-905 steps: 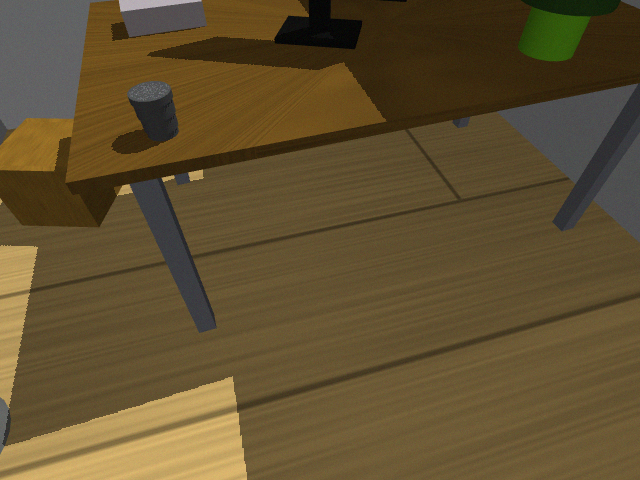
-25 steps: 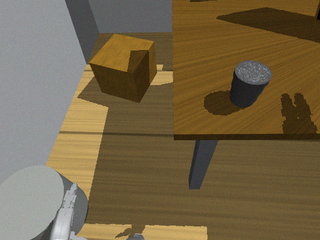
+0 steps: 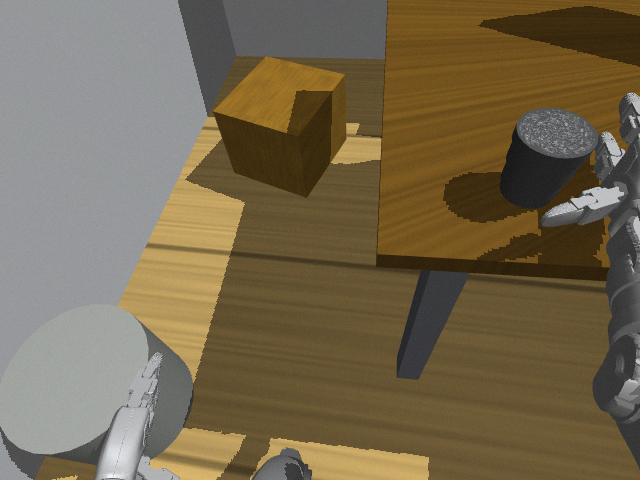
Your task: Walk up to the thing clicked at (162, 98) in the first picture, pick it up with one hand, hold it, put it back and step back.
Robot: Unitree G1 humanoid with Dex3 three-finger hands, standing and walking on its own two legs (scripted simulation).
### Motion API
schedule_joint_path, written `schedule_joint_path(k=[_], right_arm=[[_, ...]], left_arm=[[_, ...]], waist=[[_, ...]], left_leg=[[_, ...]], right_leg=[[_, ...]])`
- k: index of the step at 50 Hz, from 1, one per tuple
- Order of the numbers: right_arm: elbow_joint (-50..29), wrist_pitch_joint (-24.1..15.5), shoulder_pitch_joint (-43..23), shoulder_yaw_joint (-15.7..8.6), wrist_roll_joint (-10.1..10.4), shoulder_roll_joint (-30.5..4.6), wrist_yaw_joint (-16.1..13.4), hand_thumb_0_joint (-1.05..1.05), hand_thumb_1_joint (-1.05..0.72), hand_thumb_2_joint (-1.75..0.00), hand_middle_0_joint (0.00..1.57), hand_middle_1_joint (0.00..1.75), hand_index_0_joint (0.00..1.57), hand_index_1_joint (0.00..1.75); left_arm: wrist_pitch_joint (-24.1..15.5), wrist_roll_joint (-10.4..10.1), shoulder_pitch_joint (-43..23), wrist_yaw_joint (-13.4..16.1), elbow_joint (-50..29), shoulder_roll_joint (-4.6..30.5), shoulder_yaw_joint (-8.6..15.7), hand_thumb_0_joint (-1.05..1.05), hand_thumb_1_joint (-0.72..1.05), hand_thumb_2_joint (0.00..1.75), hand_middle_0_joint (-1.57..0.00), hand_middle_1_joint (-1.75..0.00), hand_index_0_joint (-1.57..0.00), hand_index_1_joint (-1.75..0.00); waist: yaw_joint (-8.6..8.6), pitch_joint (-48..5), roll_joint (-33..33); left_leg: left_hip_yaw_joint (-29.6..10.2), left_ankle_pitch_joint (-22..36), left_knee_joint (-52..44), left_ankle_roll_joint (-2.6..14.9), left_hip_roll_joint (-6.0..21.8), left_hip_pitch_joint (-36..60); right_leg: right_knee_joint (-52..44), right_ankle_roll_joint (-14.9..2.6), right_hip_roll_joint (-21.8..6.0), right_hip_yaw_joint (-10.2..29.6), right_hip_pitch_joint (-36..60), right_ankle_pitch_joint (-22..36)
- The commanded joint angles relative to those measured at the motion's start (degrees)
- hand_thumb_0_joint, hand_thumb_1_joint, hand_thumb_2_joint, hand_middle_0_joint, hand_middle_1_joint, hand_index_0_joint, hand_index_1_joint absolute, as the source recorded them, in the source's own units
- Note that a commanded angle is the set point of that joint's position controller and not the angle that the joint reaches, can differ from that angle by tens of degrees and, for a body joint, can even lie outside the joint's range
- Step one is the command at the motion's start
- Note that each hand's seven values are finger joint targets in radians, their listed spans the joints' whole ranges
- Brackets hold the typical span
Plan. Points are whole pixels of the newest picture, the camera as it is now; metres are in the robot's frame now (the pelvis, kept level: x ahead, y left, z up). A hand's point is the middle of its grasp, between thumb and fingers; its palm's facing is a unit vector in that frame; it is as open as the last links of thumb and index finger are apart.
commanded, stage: close in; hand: right
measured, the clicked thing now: (539, 163) +0.52 -0.19 +0.09
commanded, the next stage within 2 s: rest palm in 0.12 s
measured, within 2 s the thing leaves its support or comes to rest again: leaves its support in 1.56 s
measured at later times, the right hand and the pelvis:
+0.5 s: hand (550, 168) +0.50 -0.20 +0.10, palm faces +0.16 +0.99 +0.01, open 17.5 cm; pelvis +0.00 +0.01 +0.00, yaw +0 degrees
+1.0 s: hand (548, 154) +0.51 -0.20 +0.11, palm faces +0.15 +0.99 +0.02, open 13.2 cm; pelvis +0.00 +0.00 +0.00, yaw +0 degrees
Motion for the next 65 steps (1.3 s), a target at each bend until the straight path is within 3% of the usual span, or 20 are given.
schedule_joint_path(k=[1, 4, 9, 14, 21, 24, 28, 33, 35, 36, 38, 42, 44, 47, 49, 55, 58, 61, 63, 65], right_arm=[[-15.56, -4.33, -24.49, -1.66, 0.46, -16.11, -1.8, 0.0, 0.61, -0.05, 0.02, 0.05, 0.03, 0.05], [-17.31, -4.14, -25.47, 0.7, 0.09, -12.34, -2.05, 0.0, 0.61, -0.05, 0.02, 0.05, 0.03, 0.05], [-24.86, -3.35, -30.29, 1.65, 0.64, -11.5, -2.87, 0.0, 0.61, -0.05, 0.02, 0.05, 0.02, 0.05], [-19.55, -2.16, -27.06, 2.5, 0.67, -8.88, -4.1, 0.0, 0.55, -0.05, 0.04, 0.04, 0.04, 0.04], [-15.03, -2.99, -19.88, 0.3, -0.4, -9.53, -5.53, 0.0, 0.61, 0.0, 0.23, 0.1, 0.23, 0.1], [-22.89, -4.57, -28.58, 0.48, 0.0, -10.16, -5.28, 0.0, 0.61, 0.0, 0.21, 0.08, 0.21, 0.08], [-21.04, -4.08, -29.8, 0.55, -0.33, -10.87, -5.2, 0.0, 0.6, -0.05, 0.32, 0.18, 0.32, 0.18], [-14.58, -2.98, -31.09, 1.13, -1.21, -10.58, -5.5, 0.0, 0.57, -0.08, 0.44, 0.25, 0.44, 0.25], [-21.24, -3.56, -37.24, 0.49, -1.85, -13.62, -5.78, 0.0, 0.55, -0.12, 0.48, 0.29, 0.48, 0.3], [-18.73, -3.17, -36.68, 0.21, -2.06, -13.63, -6.01, 0.0, 0.56, -0.12, 0.5, 0.31, 0.5, 0.31], [-9.52, -2.08, -31.06, 2.7, -1.56, -7.92, -5.57, 0.0, 0.54, -0.15, 0.56, 0.35, 0.56, 0.35], [-17.0, -2.57, -33.3, -0.01, -1.86, -13.84, -5.41, 0.0, 0.47, -0.27, 0.7, 0.49, 0.7, 0.49], [-9.11, -1.33, -24.21, 2.39, -1.1, -7.21, -5.09, 0.0, 0.46, -0.34, 0.81, 0.59, 0.82, 0.59], [-16.71, -2.67, -29.43, 0.09, -0.45, -10.44, -5.41, 0.0, 0.36, -0.42, 0.9, 0.68, 0.91, 0.68], [-13.56, -2.89, -27.65, 0.07, -0.72, -10.01, -5.8, 0.0, 0.32, -0.46, 0.95, 0.73, 0.96, 0.73], [-13.17, -4.47, -31.47, 2.93, -2.18, -8.76, -7.25, 0.0, 0.02, -0.65, 1.1, 0.89, 1.1, 0.89], [-20.17, -4.22, -34.72, 1.31, -2.13, -12.82, -7.23, 0.0, -0.02, -0.78, 1.14, 1.0, 1.14, 1.0], [-12.02, -1.92, -24.34, 3.33, -1.2, -6.21, -6.12, 0.0, -0.06, -0.88, 1.2, 1.1, 1.21, 1.1], [-25.54, -3.08, -30.93, 0.6, -0.82, -11.57, -6.27, 0.0, -0.11, -0.92, 1.25, 1.14, 1.26, 1.14], [-14.88, -1.22, -21.77, 1.91, -0.59, -6.44, -6.32, 0.0, -0.15, -1.01, 1.32, 1.24, 1.33, 1.24]], left_arm=[[-2.09, -0.18, 3.5, -0.16, -9.45, 8.38, 6.76, 0.0, -0.53, 0.03, -0.06, -0.06, -0.07, -0.05], [-2.18, 0.24, 3.91, -0.4, -10.83, 8.06, 7.33, 0.0, -0.53, 0.03, -0.06, -0.06, -0.06, -0.05], [-2.63, -0.22, 1.01, 0.19, -14.74, 9.44, 8.4, 0.0, -0.55, 0.05, -0.05, -0.06, -0.05, -0.05], [-1.93, -0.54, 1.96, -0.04, -10.63, 6.4, 5.02, 0.0, -0.61, 0.1, -0.05, -0.04, -0.02, -0.07], [-1.01, -0.15, 5.01, -0.61, -10.67, 7.49, 6.54, 0.0, -0.56, 0.06, -0.05, -0.05, -0.05, -0.06], [-1.48, -0.14, 2.06, -0.54, -13.54, 6.49, 6.19, 0.0, -0.57, 0.06, -0.05, -0.05, -0.05, -0.06], [-1.43, -0.21, 4.34, -0.09, -13.66, 8.58, 7.83, 0.0, -0.57, 0.06, -0.05, -0.05, -0.04, -0.06], [-1.25, 0.11, 3.84, -0.45, -9.39, 7.72, 6.66, 0.0, -0.57, 0.06, -0.05, -0.05, -0.04, -0.06], [-1.67, 0.39, 0.48, -0.5, -14.13, 7.83, 6.28, 0.0, -0.57, 0.06, -0.04, -0.05, -0.04, -0.05], [-1.43, 0.46, 1.8, -0.43, -11.96, 8.01, 6.72, 0.0, -0.56, 0.06, -0.04, -0.05, -0.04, -0.05], [-0.89, 0.56, 5.22, -1.06, -5.75, 5.15, 4.21, 0.0, -0.56, 0.06, -0.04, -0.05, -0.04, -0.05], [-1.35, 0.22, -0.84, -0.58, -16.41, 10.93, 9.0, 0.0, -0.56, 0.06, -0.04, -0.05, -0.04, -0.05], [-0.45, -0.08, 4.92, -1.02, -10.44, 8.66, 7.71, 0.0, -0.55, 0.06, -0.04, -0.05, -0.04, -0.05], [-1.02, -0.63, -1.35, -1.09, -17.24, 7.98, 6.72, 0.0, -0.55, 0.05, -0.04, -0.05, -0.04, -0.05], [-0.81, -0.29, 2.18, -0.8, -12.72, 8.66, 7.99, 0.0, -0.55, 0.05, -0.04, -0.05, -0.04, -0.05], [-1.34, 0.36, 4.52, -0.76, -9.33, 5.54, 5.48, 0.0, -0.53, 0.04, -0.04, -0.05, -0.05, -0.05], [-1.37, 0.46, 3.38, -0.49, -12.11, 7.77, 7.45, 0.0, -0.53, 0.04, -0.04, -0.05, -0.05, -0.05], [-0.66, 0.34, 7.07, -1.11, -8.01, 7.92, 7.61, 0.0, -0.52, 0.04, -0.04, -0.06, -0.05, -0.05], [-1.23, 0.01, -0.98, -0.94, -15.2, 10.02, 9.21, 0.0, -0.53, 0.04, -0.04, -0.05, -0.05, -0.05], [-0.62, -0.05, 2.97, -0.82, -10.4, 9.42, 8.77, 0.0, -0.53, 0.04, -0.04, -0.05, -0.04, -0.04]], waist=[[0.17, -16.85, -5.88], [0.38, -18.39, -6.57], [-0.64, -31.04, -9.18], [-1.69, -27.13, -7.96], [-1.54, -18.42, -2.44], [-0.28, -23.7, -3.25], [1.48, -25.92, -4.54], [1.26, -22.43, -7.46], [0.46, -30.73, -10.43], [0.35, -29.48, -10.27], [0.93, -21.03, -7.77], [0.16, -33.61, -7.33], [0.43, -24.9, -4.95], [-0.43, -28.15, -2.03], [0.33, -21.39, -0.89], [1.6, -18.17, -5.41], [0.68, -28.27, -11.14], [0.7, -25.12, -9.83], [-1.49, -35.67, -12.09], [-1.39, -26.47, -6.69]], left_leg=[[2.33, 9.53, -4.19, 2.67, -1.1, 12.43], [2.21, 9.52, -3.5, 2.79, -1.2, 12.14], [2.39, 15.06, -2.47, 2.84, -1.0, 17.95], [2.78, 15.7, -3.41, 2.91, -1.12, 18.06], [2.43, 13.74, -4.36, 2.53, -1.18, 17.4], [1.23, 16.01, -4.12, 2.17, -0.55, 21.21], [1.59, 19.4, -3.62, 2.47, -0.71, 19.82], [2.0, 17.2, -3.16, 2.81, -0.98, 14.45], [1.58, 18.41, -3.16, 2.83, -0.75, 18.23], [1.7, 18.42, -3.04, 2.9, -0.79, 18.16], [1.88, 16.43, -3.56, 2.83, -1.01, 16.32], [2.68, 20.2, -2.73, 2.84, -1.25, 21.24], [2.92, 19.2, -3.65, 2.77, -1.31, 19.83], [2.31, 18.78, -4.23, 2.24, -0.91, 23.47], [2.15, 15.01, -4.61, 2.19, -0.99, 19.74], [1.82, 10.67, -4.93, 2.38, -1.25, 12.67], [1.88, 14.52, -4.19, 2.6, -1.13, 16.25], [3.07, 18.24, -2.85, 3.12, -1.65, 14.64], [2.83, 21.46, -2.4, 3.21, -1.26, 19.63], [3.55, 19.65, -3.22, 3.19, -1.42, 19.3]], right_leg=[[-8.13, -1.78, 1.57, -2.1, 6.77, 14.64], [-7.48, -1.71, 1.68, -2.11, 7.49, 14.49], [-6.65, -1.18, 1.68, -1.86, 13.55, 20.11], [-7.56, -0.87, 1.62, -1.85, 11.93, 22.34], [-8.34, -1.71, 1.87, -2.68, 7.24, 18.51], [-7.16, -2.16, 2.11, -3.05, 7.31, 18.11], [-6.65, -1.9, 2.1, -2.43, 11.19, 22.09], [-6.74, -1.24, 1.79, -1.84, 10.65, 22.88], [-6.52, -1.08, 1.95, -2.27, 13.96, 23.29], [-6.59, -1.07, 1.98, -2.3, 12.93, 22.94], [-6.88, -1.22, 2.29, -2.48, 7.5, 20.02], [-7.36, -0.75, 1.62, -1.86, 13.89, 25.79], [-7.98, -0.89, 1.89, -2.23, 10.01, 23.84], [-8.13, -1.69, 1.98, -2.57, 8.42, 20.95], [-8.21, -2.05, 2.08, -2.65, 5.5, 17.29], [-7.97, -1.97, 1.9, -2.48, 8.3, 14.27], [-7.91, -1.21, 1.86, -2.52, 14.14, 19.13], [-7.54, -0.08, 1.49, -1.68, 14.52, 28.0], [-7.2, 0.11, 1.31, -1.71, 17.98, 31.62], [-8.18, -0.33, 1.56, -1.86, 13.08, 27.58]])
